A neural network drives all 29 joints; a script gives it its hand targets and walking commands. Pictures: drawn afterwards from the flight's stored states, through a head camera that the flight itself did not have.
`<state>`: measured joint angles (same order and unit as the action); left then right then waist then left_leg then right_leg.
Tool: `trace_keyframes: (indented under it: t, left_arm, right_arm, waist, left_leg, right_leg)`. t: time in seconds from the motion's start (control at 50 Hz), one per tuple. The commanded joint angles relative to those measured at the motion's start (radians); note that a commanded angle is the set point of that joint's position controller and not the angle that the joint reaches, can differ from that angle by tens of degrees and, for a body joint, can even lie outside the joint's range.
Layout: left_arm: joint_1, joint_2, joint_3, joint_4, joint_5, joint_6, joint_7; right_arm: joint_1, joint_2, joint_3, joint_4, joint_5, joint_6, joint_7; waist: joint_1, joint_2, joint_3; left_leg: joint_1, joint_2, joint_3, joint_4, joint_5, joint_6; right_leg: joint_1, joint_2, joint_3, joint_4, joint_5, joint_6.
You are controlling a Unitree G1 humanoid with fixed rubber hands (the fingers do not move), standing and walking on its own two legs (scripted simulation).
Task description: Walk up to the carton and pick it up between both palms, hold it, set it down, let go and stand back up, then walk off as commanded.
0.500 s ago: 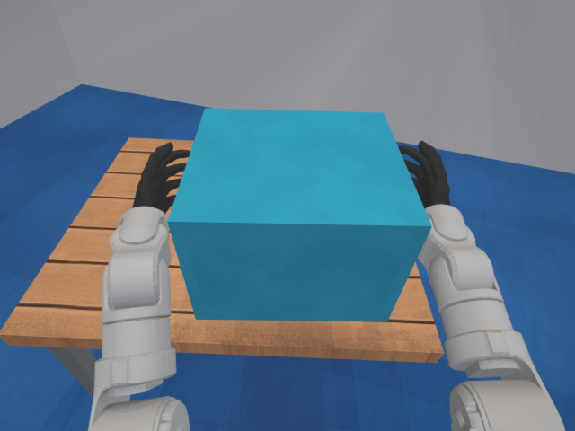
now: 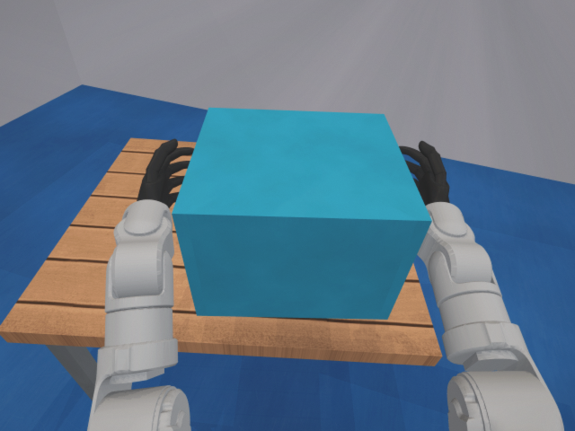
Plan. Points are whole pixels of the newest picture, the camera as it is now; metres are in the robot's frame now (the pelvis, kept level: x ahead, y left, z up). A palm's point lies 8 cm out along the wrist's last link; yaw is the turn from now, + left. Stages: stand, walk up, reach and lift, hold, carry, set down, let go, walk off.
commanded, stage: hold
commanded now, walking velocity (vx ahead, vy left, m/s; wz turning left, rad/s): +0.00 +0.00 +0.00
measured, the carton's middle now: (295, 209) +0.39 +0.00 +0.14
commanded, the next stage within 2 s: none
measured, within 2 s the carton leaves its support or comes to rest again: neither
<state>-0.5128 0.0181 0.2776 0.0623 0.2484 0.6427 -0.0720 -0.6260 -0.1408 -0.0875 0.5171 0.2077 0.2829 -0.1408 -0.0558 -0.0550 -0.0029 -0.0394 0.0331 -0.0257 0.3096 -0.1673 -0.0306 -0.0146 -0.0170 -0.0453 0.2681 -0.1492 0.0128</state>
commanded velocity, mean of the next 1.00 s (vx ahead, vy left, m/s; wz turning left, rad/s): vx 0.00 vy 0.00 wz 0.00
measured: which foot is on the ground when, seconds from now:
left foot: down 0.00-1.00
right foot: down 0.00-1.00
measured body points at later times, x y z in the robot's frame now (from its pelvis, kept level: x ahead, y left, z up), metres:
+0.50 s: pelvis +0.00 +0.00 +0.00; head -0.04 +0.02 +0.45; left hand +0.36 +0.18 +0.18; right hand +0.38 -0.18 +0.18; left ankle +0.01 +0.14 -0.75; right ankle +0.01 -0.13 -0.75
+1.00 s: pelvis +0.00 +0.00 +0.00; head -0.04 +0.02 +0.45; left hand +0.36 +0.18 +0.18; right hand +0.38 -0.19 +0.18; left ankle +0.01 +0.14 -0.75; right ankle +0.01 -0.13 -0.75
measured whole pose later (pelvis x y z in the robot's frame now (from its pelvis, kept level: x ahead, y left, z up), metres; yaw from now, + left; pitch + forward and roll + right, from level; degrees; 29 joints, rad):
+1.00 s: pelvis +0.00 +0.00 +0.00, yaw +0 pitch -6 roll +0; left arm -0.49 0.01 0.28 0.03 0.25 0.64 -0.07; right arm -0.61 -0.14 -0.07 0.48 0.21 0.29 -0.15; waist -0.06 -0.05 0.01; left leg -0.02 0.04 -0.03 0.30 -0.17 -0.03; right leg 0.00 -0.01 -0.05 0.26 -0.15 0.01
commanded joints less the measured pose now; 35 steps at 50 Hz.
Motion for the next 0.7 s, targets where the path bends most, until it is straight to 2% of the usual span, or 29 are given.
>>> trace_keyframes:
  t: [0.0,0.12,0.18,0.34,0.4,0.6,0.68]
  left_arm:
    - [-0.624,-0.520,-0.501,-0.103,-0.129,-0.051,-0.110]
    - [-0.598,-0.497,-0.492,-0.127,-0.132,-0.052,-0.121]
    - [-0.600,-0.486,-0.481,-0.126,-0.130,-0.051,-0.125]
    - [-0.640,-0.497,-0.502,-0.133,-0.153,-0.065,-0.122]
    - [-0.632,-0.488,-0.489,-0.100,-0.142,-0.059,-0.122]
    - [-0.635,-0.521,-0.504,-0.093,-0.137,-0.051,-0.114]
    - [-0.653,-0.529,-0.511,-0.115,-0.142,-0.055,-0.108]
  right_arm:
    - [-0.654,0.615,0.446,-0.274,0.068,-0.038,0.101]
    - [-0.642,0.634,0.485,-0.329,0.079,-0.036,0.085]
    - [-0.636,0.633,0.488,-0.334,0.081,-0.028,0.080]
    - [-0.659,0.646,0.487,-0.343,0.068,-0.031,0.080]
    - [-0.651,0.630,0.470,-0.311,0.056,-0.025,0.084]
    - [-0.657,0.604,0.428,-0.267,0.054,-0.031,0.104]
    - [-0.665,0.616,0.434,-0.278,0.061,-0.038,0.108]
  waist:
    - [-0.004,0.077,-0.335]
    - [0.000,0.038,-0.344]
    - [0.001,0.035,-0.336]
    - [0.002,0.041,-0.373]
    - [0.000,0.042,-0.341]
    - [-0.014,0.073,-0.332]
    - [-0.007,0.079,-0.349]
  left_leg:
    - [0.110,-0.071,0.058,-0.017,0.308,-0.016]
    - [0.089,-0.086,0.065,-0.023,0.304,0.001]
    - [0.079,-0.087,0.065,-0.029,0.284,0.006]
    - [0.074,-0.083,0.065,-0.032,0.253,0.007]
    - [0.063,-0.079,0.066,-0.043,0.221,0.009]
    - [0.098,-0.062,0.057,-0.032,0.264,-0.017]
    - [0.102,-0.062,0.055,-0.025,0.279,-0.017]
  right_leg:
    - [0.070,0.066,-0.043,-0.023,0.180,0.023]
    - [0.118,0.058,-0.037,-0.011,0.286,0.044]
    - [0.117,0.055,-0.033,-0.013,0.286,0.046]
    - [0.095,0.054,-0.037,-0.013,0.235,0.041]
    - [0.081,0.055,-0.040,-0.020,0.192,0.037]
    - [0.052,0.069,-0.052,-0.028,0.124,0.017]
    - [0.050,0.069,-0.049,-0.025,0.129,0.015]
